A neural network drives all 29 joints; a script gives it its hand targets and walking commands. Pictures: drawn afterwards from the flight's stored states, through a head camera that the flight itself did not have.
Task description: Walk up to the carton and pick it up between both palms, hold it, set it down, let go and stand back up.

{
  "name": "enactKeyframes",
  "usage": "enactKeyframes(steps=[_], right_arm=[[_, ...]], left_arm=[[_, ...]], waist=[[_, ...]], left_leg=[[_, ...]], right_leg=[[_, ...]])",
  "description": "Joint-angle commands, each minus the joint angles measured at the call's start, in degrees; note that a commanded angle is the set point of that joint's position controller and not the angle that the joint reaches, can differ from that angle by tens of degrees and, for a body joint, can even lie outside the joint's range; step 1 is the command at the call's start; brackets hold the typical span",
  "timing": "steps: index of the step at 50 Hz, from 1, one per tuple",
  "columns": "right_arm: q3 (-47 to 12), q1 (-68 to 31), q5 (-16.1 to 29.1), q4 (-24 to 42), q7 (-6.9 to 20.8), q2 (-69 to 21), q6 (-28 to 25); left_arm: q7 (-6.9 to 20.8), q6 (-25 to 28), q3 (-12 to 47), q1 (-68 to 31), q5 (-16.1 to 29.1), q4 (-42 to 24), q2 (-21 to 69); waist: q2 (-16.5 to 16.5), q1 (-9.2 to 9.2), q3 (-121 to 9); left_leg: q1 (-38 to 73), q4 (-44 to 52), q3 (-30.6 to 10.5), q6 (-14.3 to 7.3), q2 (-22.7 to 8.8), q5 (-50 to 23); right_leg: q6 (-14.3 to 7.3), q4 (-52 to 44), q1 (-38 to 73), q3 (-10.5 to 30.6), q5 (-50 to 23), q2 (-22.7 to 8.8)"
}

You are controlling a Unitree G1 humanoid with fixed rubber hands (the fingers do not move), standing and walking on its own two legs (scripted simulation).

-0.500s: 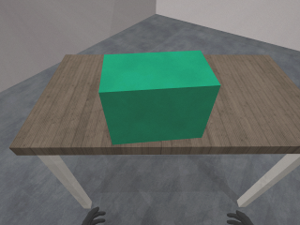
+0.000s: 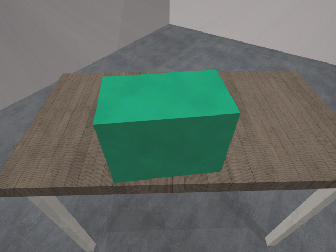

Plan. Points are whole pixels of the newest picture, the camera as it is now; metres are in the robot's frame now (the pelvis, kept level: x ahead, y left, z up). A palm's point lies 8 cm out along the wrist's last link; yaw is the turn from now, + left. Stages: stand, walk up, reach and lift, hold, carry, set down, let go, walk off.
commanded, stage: stand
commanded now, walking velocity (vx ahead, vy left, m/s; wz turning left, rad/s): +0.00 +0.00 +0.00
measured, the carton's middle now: (164, 126) +0.41 +0.04 +0.10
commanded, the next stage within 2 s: none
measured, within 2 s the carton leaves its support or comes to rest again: neither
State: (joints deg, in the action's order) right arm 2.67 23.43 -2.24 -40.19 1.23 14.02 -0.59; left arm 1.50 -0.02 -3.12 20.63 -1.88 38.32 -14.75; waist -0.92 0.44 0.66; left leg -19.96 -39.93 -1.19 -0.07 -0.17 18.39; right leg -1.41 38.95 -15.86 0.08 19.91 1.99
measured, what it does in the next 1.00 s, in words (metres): stands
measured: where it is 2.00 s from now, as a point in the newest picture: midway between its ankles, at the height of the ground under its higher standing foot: outside the picture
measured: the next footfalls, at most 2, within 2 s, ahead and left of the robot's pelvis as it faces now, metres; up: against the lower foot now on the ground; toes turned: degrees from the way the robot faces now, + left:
none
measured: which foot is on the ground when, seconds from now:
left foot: down 0.00-1.00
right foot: down 0.00-1.00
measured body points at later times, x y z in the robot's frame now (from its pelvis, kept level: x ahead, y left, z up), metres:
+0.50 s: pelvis +0.03 +0.00 +0.00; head +0.04 +0.00 +0.45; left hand +0.15 +0.26 -0.10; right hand +0.16 -0.25 -0.10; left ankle +0.04 +0.12 -0.72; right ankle +0.00 -0.11 -0.72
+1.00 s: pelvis -0.01 +0.01 +0.01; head +0.01 +0.02 +0.46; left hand +0.04 +0.27 -0.12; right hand +0.09 -0.24 -0.10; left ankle +0.04 +0.12 -0.72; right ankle +0.00 -0.11 -0.72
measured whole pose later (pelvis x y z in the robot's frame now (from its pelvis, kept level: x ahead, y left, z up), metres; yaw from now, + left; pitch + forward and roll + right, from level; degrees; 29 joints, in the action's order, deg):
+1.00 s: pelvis -0.01 +0.01 +0.01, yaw +3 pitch -2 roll -1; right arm 0.9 17.5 -0.8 -41.7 0.7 13.0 0.0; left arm 0.6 -0.2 -0.7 19.5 -0.8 41.3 -14.3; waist -0.4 -0.5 3.9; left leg -17.8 -32.5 -4.4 -0.4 1.8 12.6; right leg -0.4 31.3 -12.3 -2.2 17.0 0.4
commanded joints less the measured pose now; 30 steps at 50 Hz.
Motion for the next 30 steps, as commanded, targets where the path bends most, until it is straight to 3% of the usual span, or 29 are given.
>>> enactKeyframes(steps=[1,3,4,6,9,12,14,21,23,27,30], right_arm=[[2.13,0.48,0.43,7.51,-0.17,8.11,-2.08],[2.13,-0.72,0.7,7.04,-0.33,9.21,-2.65],[1.98,-0.91,0.8,6.79,-0.48,9.57,-2.9],[2.01,-1.21,0.92,6.56,-0.72,9.5,-2.85],[2.14,-2.06,1.13,6.69,-1.01,9.05,-2.21],[2.28,-3.29,1.06,6.75,-1.14,8.83,-1.41],[2.18,-4.06,1.15,7.2,-1.16,8.53,-0.88],[1.9,-6.72,1.17,7.75,-1.21,8.64,-0.56],[1.61,-7.54,1.23,7.95,-1.18,8.88,-0.41],[1.48,-7.86,1.41,8.02,-1.16,8.98,-0.57],[1.45,-8.61,1.61,7.87,-1.07,9.07,-0.51]], left_arm=[[-1.0,3.21,-1.66,-3.75,0.91,-8.35,-11.32],[-1.21,3.1,-0.89,-3.75,1.29,-7.9,-9.5],[-1.24,3.01,-0.72,-2.71,1.23,-7.06,-9.68],[-1.38,2.83,-0.54,-1.31,1.42,-6.51,-10.18],[-1.6,2.35,-0.37,-2.1,1.28,-6.92,-10.09],[-1.77,1.69,-0.54,-2.48,1.41,-7.4,-10.01],[-1.79,1.21,-0.52,-2.78,1.37,-7.64,-9.67],[-1.76,0.78,-0.74,-4.48,1.43,-8.84,-9.84],[-1.64,0.58,-0.71,-5.12,1.38,-8.81,-9.52],[-1.57,0.58,-0.66,-5.85,1.28,-8.99,-9.5],[-1.53,0.46,-0.56,-6.15,1.38,-8.37,-9.64]], waist=[[-2.05,1.64,5.15],[1.55,0.83,3.09],[1.02,0.26,0.23],[1.36,-0.07,-5.6],[2.71,0.23,-9.12],[0.94,-0.01,-7.72],[0.79,-0.27,-5.76],[-0.11,-0.39,-3.45],[1.35,-0.46,-2.99],[1.13,-0.37,-3.43],[2.13,-0.68,-0.77]], left_leg=[[1.54,6.02,-4.01,-1.34,-1.05,-0.47],[6.96,7.31,-7.52,-2.96,-4.22,-16.35],[7.63,7.0,-8.37,-3.86,-5.09,-22.66],[9.62,5.32,-7.17,-4.4,-5.16,-28.35],[11.17,3.77,-6.53,-4.31,-5.4,-32.72],[10.7,2.73,-6.12,-3.76,-5.11,-32.05],[8.89,2.79,-6.09,-3.39,-4.66,-27.93],[8.53,3.13,-7.14,-3.07,-4.85,-28.17],[7.54,3.91,-6.94,-2.91,-4.42,-25.33],[8.15,5.28,-7.71,-2.81,-4.42,-23.29],[5.6,8.1,-8.42,-2.79,-4.17,-16.66]], right_leg=[[-3.97,-16.94,-7.5,16.62,1.45,-10.57],[-1.97,-12.87,-5.69,10.03,-12.71,-7.13],[-1.25,-10.7,-1.76,8.37,-18.78,-6.79],[-1.26,-8.88,3.67,7.54,-25.5,-7.04],[-1.5,-6.51,6.62,6.5,-29.96,-7.09],[-1.91,-6.22,5.78,6.66,-30.62,-7.37],[-2.4,-7.1,4.73,7.15,-27.88,-7.81],[-2.3,-7.54,3.65,6.55,-28.09,-7.93],[-2.35,-8.73,4.09,6.66,-24.51,-7.89],[-2.4,-9.87,4.2,6.07,-20.27,-7.84],[-2.0,-11.68,3.03,6.24,-13.06,-7.6]])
